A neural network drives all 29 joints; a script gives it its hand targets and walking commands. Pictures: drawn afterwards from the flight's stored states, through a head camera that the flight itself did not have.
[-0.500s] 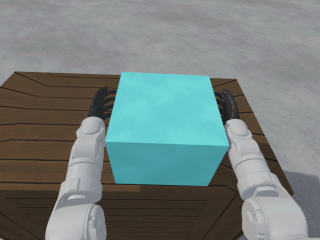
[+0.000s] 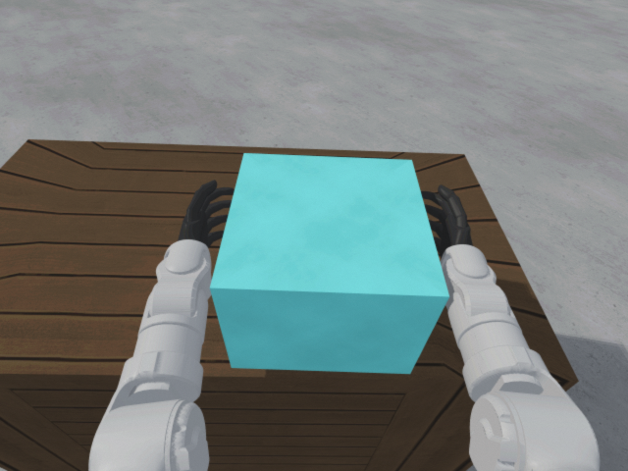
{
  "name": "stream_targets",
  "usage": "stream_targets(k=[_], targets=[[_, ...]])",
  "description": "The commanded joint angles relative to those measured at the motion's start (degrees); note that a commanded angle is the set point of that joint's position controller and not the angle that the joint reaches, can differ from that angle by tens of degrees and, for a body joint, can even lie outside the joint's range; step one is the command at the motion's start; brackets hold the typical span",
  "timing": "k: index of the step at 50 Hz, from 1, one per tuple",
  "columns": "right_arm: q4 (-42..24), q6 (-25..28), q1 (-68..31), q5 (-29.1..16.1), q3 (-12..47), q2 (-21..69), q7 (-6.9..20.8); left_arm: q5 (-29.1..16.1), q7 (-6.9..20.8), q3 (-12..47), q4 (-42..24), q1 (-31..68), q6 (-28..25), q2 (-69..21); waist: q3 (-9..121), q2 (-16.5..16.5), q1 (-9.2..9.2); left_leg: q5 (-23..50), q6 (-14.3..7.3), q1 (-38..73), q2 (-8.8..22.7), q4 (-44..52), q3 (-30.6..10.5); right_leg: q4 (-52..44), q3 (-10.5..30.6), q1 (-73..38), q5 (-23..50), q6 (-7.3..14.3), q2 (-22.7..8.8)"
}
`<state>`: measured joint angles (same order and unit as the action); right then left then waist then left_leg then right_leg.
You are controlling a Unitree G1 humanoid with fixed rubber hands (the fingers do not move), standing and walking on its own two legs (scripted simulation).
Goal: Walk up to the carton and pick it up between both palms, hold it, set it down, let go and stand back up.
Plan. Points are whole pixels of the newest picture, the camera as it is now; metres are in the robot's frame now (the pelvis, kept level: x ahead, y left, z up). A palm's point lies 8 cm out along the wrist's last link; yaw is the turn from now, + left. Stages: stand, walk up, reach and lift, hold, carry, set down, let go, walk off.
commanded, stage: set down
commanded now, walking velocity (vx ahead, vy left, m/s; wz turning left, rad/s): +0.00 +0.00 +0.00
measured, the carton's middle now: (324, 260) +0.40 +0.01 +0.06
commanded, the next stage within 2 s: none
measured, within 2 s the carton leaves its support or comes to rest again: rests again in 0.90 s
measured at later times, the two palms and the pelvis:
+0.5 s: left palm (203, 247) +0.40 +0.17 +0.09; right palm (452, 256) +0.38 -0.17 +0.09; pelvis +0.00 +0.00 +0.00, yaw +0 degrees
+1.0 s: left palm (209, 255) +0.40 +0.17 +0.07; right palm (454, 270) +0.37 -0.17 +0.07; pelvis +0.00 +0.00 +0.00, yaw +0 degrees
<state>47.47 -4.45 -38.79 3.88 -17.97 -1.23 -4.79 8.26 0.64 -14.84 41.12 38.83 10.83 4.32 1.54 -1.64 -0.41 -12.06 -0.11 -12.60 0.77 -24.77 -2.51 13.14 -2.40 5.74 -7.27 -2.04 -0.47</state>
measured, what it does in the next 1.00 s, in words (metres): stands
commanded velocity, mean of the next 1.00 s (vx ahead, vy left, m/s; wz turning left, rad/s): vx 0.00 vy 0.00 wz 0.00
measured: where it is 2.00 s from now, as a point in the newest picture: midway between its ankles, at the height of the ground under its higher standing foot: outside the picture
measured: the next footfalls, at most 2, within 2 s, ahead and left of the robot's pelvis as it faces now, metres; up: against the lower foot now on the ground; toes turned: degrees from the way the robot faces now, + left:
none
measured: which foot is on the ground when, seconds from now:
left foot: down 0.00-1.00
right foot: down 0.00-1.00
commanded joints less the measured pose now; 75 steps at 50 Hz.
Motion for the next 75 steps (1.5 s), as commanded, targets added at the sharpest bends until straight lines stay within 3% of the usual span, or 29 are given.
stream_targets(k=[1,3,4,5,7,9,10,11,13,15,20,21,23,28,31,32,36,39,42,44,48,49,58,62,64,66,68,70,75], targets=[[-7.84,5.18,-35.69,3.75,12.47,31.40,6.69,-3.64,8.51,19.32,-2.60,42.04,-5.81,-33.88,24.88,4.50,-5.71,16.60,5.29,11.39,-1.09,7.24,4.76,1.24,-2.55,-5.61,6.60,1.11,2.31],[-8.54,5.46,-35.19,3.89,13.23,32.06,6.76,-3.42,8.54,18.87,-2.98,41.58,-6.39,-34.21,26.90,4.31,-4.97,18.34,5.09,11.57,-0.86,6.86,4.78,1.85,-2.41,-5.30,7.58,1.10,2.51],[-8.69,5.70,-34.88,3.97,12.97,32.55,6.69,-3.70,8.58,19.85,-3.47,42.06,-6.82,-34.25,27.21,4.99,-5.70,19.07,5.50,11.75,-1.10,6.65,4.76,2.06,-2.50,-5.81,8.73,0.93,2.39],[-8.94,5.91,-35.74,3.58,14.37,32.71,6.90,-3.42,8.37,19.13,-3.94,42.40,-7.10,-33.88,27.71,5.08,-4.49,19.28,5.38,11.61,-1.19,6.70,5.05,2.34,-2.33,-6.10,8.62,1.00,2.35],[-10.22,7.01,-36.89,3.48,13.95,32.92,6.81,-3.72,8.19,19.99,-4.49,43.47,-7.82,-34.91,30.05,6.40,-4.70,22.02,6.10,13.25,-1.21,5.75,4.89,2.35,-2.69,-5.63,9.97,1.06,2.71],[-10.93,7.40,-35.89,3.80,14.68,33.31,6.80,-4.32,7.86,20.94,-4.83,43.61,-8.94,-34.83,32.13,4.80,-5.35,23.56,5.81,13.34,-1.04,5.00,4.51,2.58,-2.70,-5.82,11.75,0.77,2.65],[-11.02,7.64,-36.55,3.49,15.58,33.69,6.77,-4.00,7.81,20.10,-3.68,42.41,-9.12,-35.02,32.23,5.13,-4.07,23.87,5.49,12.80,-1.02,5.21,4.75,2.64,-2.35,-5.79,11.56,0.84,2.57],[-10.30,7.67,-35.87,3.58,15.30,33.04,6.96,-3.99,7.71,20.23,-3.73,42.53,-9.33,-34.88,31.37,5.25,-5.04,23.73,5.58,12.73,-0.79,5.32,4.54,2.80,-2.70,-5.03,11.63,0.95,2.49],[-11.00,8.78,-35.89,3.22,15.19,33.34,6.95,-4.10,7.48,21.20,-3.84,41.95,-10.01,-35.53,32.87,6.78,-4.35,25.59,6.32,13.90,-0.92,4.43,4.42,2.83,-2.28,-5.08,12.28,1.13,2.82],[-10.09,8.88,-34.47,3.92,14.70,32.57,7.13,-3.79,7.14,21.41,-4.34,41.46,-10.28,-35.58,32.38,6.40,-5.08,27.03,6.57,14.94,-0.13,4.22,4.10,2.65,-2.86,-3.15,11.65,1.40,2.95],[-6.99,8.32,-30.47,5.20,13.28,31.86,6.94,-2.51,8.16,19.26,-1.16,37.66,-9.42,-34.75,26.61,5.25,-5.42,24.84,6.11,13.68,-0.07,5.27,4.59,2.19,-2.62,-4.12,10.59,1.12,2.65],[-8.49,8.68,-32.00,4.90,13.48,31.34,6.72,-1.90,8.40,18.49,-0.76,38.05,-9.44,-34.06,27.63,6.11,-3.79,24.05,6.09,12.93,-0.80,5.49,4.91,1.86,-2.57,-5.28,10.12,1.06,2.84],[-8.17,8.76,-31.89,5.48,12.77,31.79,6.94,-1.58,8.49,17.65,-0.99,38.55,-9.77,-34.13,26.92,4.96,-4.69,22.00,5.73,12.33,-0.62,5.73,4.86,2.14,-2.64,-5.17,9.49,1.14,2.53],[-8.65,10.29,-31.60,5.36,13.69,32.22,7.22,-1.57,7.77,18.22,-2.33,38.22,-11.46,-35.00,30.25,6.40,-3.83,27.31,6.12,14.36,-0.52,4.58,4.56,2.25,-2.69,-4.27,11.81,1.42,2.95],[-9.23,11.21,-31.74,6.04,12.62,32.01,7.32,-1.51,7.72,18.90,-1.43,38.59,-11.97,-35.20,29.25,6.00,-4.74,26.21,6.51,13.91,-0.24,4.49,4.25,2.08,-3.18,-3.20,10.65,1.53,3.04],[-8.59,11.27,-30.55,6.36,13.29,31.82,7.25,-1.06,7.89,17.93,-0.61,36.72,-12.14,-34.64,28.82,5.17,-3.76,26.50,6.18,13.98,-0.55,4.71,4.99,2.11,-2.87,-4.17,11.05,1.31,2.99],[-8.80,11.71,-30.79,6.17,13.34,31.75,7.42,-0.29,7.82,17.54,0.65,35.97,-12.65,-34.52,28.49,5.56,-3.19,24.25,5.75,12.20,-0.50,5.19,5.08,2.22,-2.81,-4.39,10.18,1.40,2.72],[-8.53,12.49,-29.31,6.70,13.06,31.70,7.56,-0.54,7.80,18.65,-0.50,35.44,-13.14,-35.66,28.20,6.17,-4.18,24.62,6.44,13.47,-0.31,5.16,4.88,2.19,-3.16,-3.50,8.98,1.65,2.87],[-7.71,12.58,-29.46,7.61,11.61,31.00,7.70,0.46,7.87,16.02,2.05,34.91,-13.51,-33.59,26.02,4.77,-3.10,22.54,5.87,11.54,-0.39,5.72,5.02,1.62,-2.43,-3.85,8.55,1.62,2.77],[-8.23,13.05,-29.34,8.00,11.73,31.53,8.01,1.21,7.88,15.77,2.16,34.54,-13.75,-33.67,27.60,6.05,-2.59,22.05,5.87,11.41,-0.65,6.03,5.79,2.34,-2.67,-4.18,9.25,1.32,2.65],[-6.12,13.89,-27.83,8.43,10.79,31.19,7.88,0.78,7.34,16.52,2.01,35.90,-15.19,-33.02,27.88,6.13,-4.13,23.81,6.09,12.89,-0.34,5.18,5.18,1.87,-3.10,-1.81,8.63,1.75,2.75],[-7.58,14.35,-27.71,8.08,11.56,31.38,7.85,1.35,7.59,15.32,3.97,33.17,-15.30,-32.42,27.70,5.66,-2.51,22.86,5.90,11.40,-0.57,5.31,5.36,2.18,-2.46,-3.05,8.92,1.55,2.69],[-3.36,14.96,-25.32,10.52,8.97,29.78,7.92,3.25,7.99,12.39,6.74,33.00,-16.61,-30.41,23.61,5.09,-3.21,19.18,5.30,9.66,-0.34,6.46,5.86,2.10,-3.07,-3.37,6.71,1.23,2.32],[-3.76,15.40,-24.88,11.34,7.93,29.10,8.03,4.82,7.98,10.55,7.64,31.22,-16.72,-28.66,22.39,5.31,-2.32,17.63,5.14,8.88,-0.55,6.58,6.17,2.48,-2.94,-2.96,6.18,1.22,2.16],[-0.26,15.57,-23.24,12.48,5.53,28.47,7.80,5.07,7.45,9.91,8.33,32.11,-17.29,-28.19,20.54,6.61,-3.63,19.23,5.39,9.71,0.09,6.34,5.53,2.26,-3.44,-0.32,4.87,1.19,2.21],[-1.87,16.44,-23.38,11.70,6.30,28.74,7.61,3.91,6.84,11.41,6.75,32.98,-18.18,-27.27,22.59,6.27,-3.72,20.61,5.67,10.67,0.25,5.67,5.38,2.32,-3.41,-0.20,5.79,1.12,2.26],[0.07,16.04,-22.44,12.99,5.59,29.92,7.86,6.63,7.30,7.94,9.80,29.62,-17.55,-27.56,18.58,5.49,-2.47,19.40,4.91,9.97,0.09,6.10,6.06,1.93,-3.22,-0.28,4.05,1.09,2.12],[0.39,16.05,-20.44,14.00,5.18,30.37,7.80,8.32,7.77,6.38,9.16,28.44,-17.32,-27.46,15.76,5.23,-2.56,18.40,4.57,9.19,-0.15,6.82,6.38,1.97,-3.19,-1.45,3.22,0.73,2.00],[1.83,16.26,-20.00,13.92,2.89,25.52,7.57,9.00,6.56,4.73,9.35,28.37,-17.38,-22.16,14.99,5.90,-1.87,14.64,4.67,8.52,0.16,7.31,6.14,1.71,-3.70,0.22,0.33,0.99,1.82]])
